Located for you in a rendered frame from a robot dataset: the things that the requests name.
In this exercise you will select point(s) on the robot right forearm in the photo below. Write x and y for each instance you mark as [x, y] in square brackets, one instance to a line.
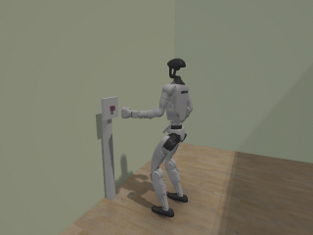
[187, 114]

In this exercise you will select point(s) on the panel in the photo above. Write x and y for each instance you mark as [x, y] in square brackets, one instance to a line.
[107, 116]

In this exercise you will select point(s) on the left robot upper arm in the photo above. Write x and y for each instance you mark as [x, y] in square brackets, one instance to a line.
[166, 92]

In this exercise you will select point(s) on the right robot upper arm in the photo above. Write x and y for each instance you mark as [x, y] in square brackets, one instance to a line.
[189, 102]

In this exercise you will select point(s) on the robot left forearm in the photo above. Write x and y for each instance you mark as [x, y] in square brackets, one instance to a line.
[145, 114]

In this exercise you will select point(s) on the robot torso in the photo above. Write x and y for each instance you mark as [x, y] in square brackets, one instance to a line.
[176, 111]

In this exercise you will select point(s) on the robot right hand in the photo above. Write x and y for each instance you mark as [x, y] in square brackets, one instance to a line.
[167, 129]

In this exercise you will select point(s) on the robot right foot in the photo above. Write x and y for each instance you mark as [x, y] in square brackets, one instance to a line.
[174, 196]

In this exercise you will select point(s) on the robot left hand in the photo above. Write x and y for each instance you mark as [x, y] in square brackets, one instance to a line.
[125, 112]

